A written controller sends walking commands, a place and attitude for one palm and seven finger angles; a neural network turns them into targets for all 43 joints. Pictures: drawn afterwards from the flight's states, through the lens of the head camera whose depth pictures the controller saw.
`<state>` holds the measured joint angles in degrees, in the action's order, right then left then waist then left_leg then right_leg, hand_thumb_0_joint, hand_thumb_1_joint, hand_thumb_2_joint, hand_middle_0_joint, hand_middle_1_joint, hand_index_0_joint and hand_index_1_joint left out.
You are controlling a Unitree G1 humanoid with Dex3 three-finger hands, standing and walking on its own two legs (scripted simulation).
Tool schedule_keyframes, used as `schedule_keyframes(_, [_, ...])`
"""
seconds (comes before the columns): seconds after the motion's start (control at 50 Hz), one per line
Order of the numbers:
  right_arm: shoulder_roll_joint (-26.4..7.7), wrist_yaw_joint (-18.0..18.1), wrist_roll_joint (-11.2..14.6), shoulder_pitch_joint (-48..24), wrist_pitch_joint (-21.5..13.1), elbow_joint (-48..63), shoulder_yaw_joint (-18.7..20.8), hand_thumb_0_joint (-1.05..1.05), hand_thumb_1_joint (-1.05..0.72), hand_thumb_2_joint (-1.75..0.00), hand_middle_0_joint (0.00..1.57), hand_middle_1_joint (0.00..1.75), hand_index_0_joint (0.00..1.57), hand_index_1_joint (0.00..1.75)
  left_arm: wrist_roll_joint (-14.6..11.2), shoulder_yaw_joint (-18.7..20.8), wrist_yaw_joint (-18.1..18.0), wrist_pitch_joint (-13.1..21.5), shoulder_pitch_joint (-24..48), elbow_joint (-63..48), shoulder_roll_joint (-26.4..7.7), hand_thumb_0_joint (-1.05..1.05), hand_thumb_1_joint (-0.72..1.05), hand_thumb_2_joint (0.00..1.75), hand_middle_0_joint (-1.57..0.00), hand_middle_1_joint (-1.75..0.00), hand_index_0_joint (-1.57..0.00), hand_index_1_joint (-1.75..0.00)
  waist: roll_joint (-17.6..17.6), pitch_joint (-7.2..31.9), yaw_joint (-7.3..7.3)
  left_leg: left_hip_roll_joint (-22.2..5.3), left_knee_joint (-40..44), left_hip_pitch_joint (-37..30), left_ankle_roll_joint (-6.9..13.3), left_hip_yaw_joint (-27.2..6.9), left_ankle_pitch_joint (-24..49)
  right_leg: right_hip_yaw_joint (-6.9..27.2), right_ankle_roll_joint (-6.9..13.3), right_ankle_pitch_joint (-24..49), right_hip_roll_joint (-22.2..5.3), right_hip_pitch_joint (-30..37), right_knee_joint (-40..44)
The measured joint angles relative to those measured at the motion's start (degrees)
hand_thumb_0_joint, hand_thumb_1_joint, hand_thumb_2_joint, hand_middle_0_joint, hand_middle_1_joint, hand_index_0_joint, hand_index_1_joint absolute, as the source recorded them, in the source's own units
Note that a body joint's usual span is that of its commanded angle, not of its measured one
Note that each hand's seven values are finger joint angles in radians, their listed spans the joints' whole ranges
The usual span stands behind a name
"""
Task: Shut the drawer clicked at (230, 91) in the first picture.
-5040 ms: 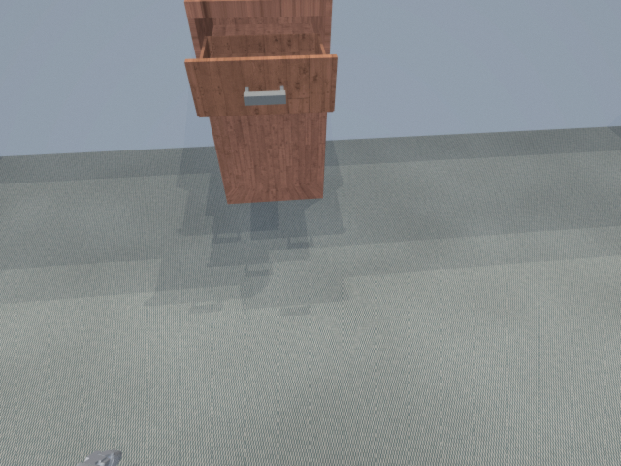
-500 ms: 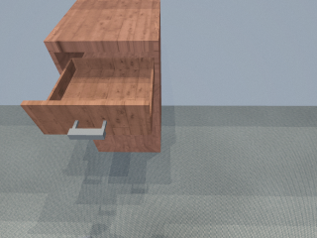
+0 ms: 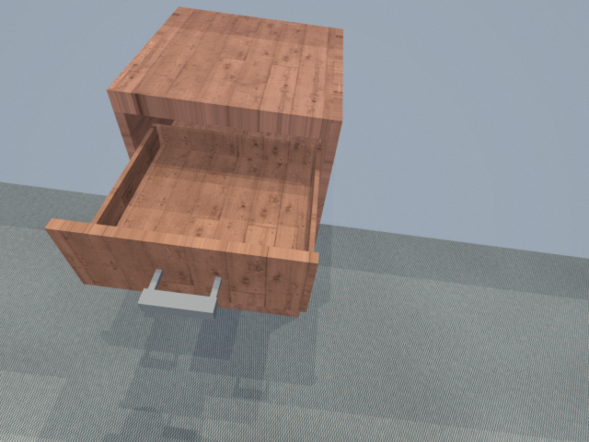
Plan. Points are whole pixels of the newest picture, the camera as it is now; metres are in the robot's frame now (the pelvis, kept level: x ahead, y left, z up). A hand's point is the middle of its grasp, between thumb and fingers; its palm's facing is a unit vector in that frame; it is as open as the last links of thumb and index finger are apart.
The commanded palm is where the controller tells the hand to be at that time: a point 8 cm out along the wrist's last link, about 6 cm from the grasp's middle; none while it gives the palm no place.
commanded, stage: come to a stop and stand still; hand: left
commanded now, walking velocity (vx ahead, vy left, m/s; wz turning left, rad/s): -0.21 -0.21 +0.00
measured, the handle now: (183, 291) +0.33 +0.21 -0.05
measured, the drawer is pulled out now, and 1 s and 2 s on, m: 0.30 0.30 0.30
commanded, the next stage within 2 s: look again from close up in 0.90 s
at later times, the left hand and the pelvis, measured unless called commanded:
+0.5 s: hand out of the picture +0.02 +0.11 -0.16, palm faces +0.01 -0.97 -0.25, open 7.3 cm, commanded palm none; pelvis -0.03 -0.08 +0.00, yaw -1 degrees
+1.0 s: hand out of the picture -0.06 +0.06 -0.17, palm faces +0.06 -0.99 -0.16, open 7.3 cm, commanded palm none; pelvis -0.04 -0.10 +0.01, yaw +0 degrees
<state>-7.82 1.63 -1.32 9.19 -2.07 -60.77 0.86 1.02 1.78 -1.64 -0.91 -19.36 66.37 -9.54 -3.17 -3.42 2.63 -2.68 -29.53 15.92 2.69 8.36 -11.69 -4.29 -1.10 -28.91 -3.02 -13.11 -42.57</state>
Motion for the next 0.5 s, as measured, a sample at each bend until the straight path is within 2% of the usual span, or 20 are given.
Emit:
schedule_keyframes(0.14, [-0.09, 1.09, 0.42, -1.70, 1.53, 0.50, 0.93, -0.01, -0.95, -0.89, 0.20, 0.30, 0.20, 0.30, 0.47, 1.34, 0.08, -2.26, 3.33, -3.30, -1.20, 0.00, 0.91, 0.90, -0.20, -0.30, -0.20, -0.30, 0.43, -0.79, -0.91, -0.84, 4.53, -0.95, -0.22, 0.75, 2.84, 3.13, -1.13, 3.60, 0.72, -9.37, -14.31])
schedule_keyframes(0.2, [-0.31, 0.82, 0.31, -1.14, 2.15, 0.65, 1.34, -0.01, -0.94, -0.89, 0.20, 0.30, 0.20, 0.30, 0.51, 2.04, 0.07, -2.85, 4.93, -5.17, -2.20, 0.00, 0.91, 0.90, -0.20, -0.30, -0.20, -0.30, 0.60, -0.67, -1.32, -1.50, 4.81, -0.37, -0.88, 0.61, 3.54, 3.48, -1.30, 4.84, 0.59, -10.50, -15.23])
schedule_keyframes(0.24, [-0.60, 0.48, 0.14, -0.63, 2.58, 0.60, 1.70, 0.00, -0.93, -0.89, 0.20, 0.30, 0.20, 0.30, 0.51, 2.18, 0.06, -2.95, 5.86, -6.18, -2.54, 0.00, 0.91, 0.90, -0.20, -0.30, -0.20, -0.30, 1.07, -0.46, -1.69, -1.92, 4.73, 0.10, -1.42, 0.42, 3.94, 3.04, -1.15, 4.76, 0.19, -9.47, -11.92])
schedule_keyframes(0.3, [-1.24, -0.12, -0.14, 0.32, 3.08, 0.40, 2.28, 0.00, -0.92, -0.89, 0.20, 0.30, 0.20, 0.30, 0.48, 1.89, 0.08, -2.41, 6.91, -7.23, -2.47, 0.00, 0.92, 0.90, -0.20, -0.30, -0.20, -0.30, 2.37, -0.05, -2.56, -2.53, 3.92, 1.15, -2.42, -0.09, 4.31, 1.94, -0.49, 4.49, -0.17, -5.76, -2.55])
schedule_keyframes(0.36, [-1.70, -0.67, 0.15, 1.92, 3.62, 0.12, 2.75, 0.00, -0.91, -0.89, 0.20, 0.30, 0.20, 0.30, 0.65, 1.43, 0.08, -1.01, 6.83, -8.01, -2.33, 0.00, 0.91, 0.90, -0.20, -0.30, -0.20, -0.30, 2.92, 0.98, -2.87, -2.68, 0.64, 3.33, -3.76, -0.30, 3.19, 1.54, 0.46, 10.30, -0.37, -0.51, 10.55])
schedule_keyframes(0.42, [-2.68, -1.03, 0.35, 3.14, 4.94, -0.65, 2.92, 0.00, -0.91, -0.89, 0.20, 0.30, 0.20, 0.30, 0.74, 0.45, 0.02, -0.44, 6.81, -7.26, -0.45, 0.00, 0.92, 0.90, -0.20, -0.30, -0.20, -0.30, 5.45, 1.23, -3.24, -2.32, -4.40, 4.71, -3.75, -3.81, -6.89, 0.71, 1.69, 11.91, 0.99, -0.08, 11.17])
schedule_keyframes(0.5, [-2.35, -1.14, 0.39, 5.12, 4.83, -1.89, 2.40, 0.00, -0.91, -0.89, 0.20, 0.30, 0.20, 0.30, 0.45, -0.15, -0.03, -0.28, 6.37, -6.25, 1.04, 0.00, 0.92, 0.90, -0.20, -0.30, -0.20, -0.30, 5.44, 2.19, -3.44, -0.80, -9.91, 3.92, -3.42, -6.02, -8.82, 0.44, 2.93, 14.25, 1.91, 1.38, 14.92])
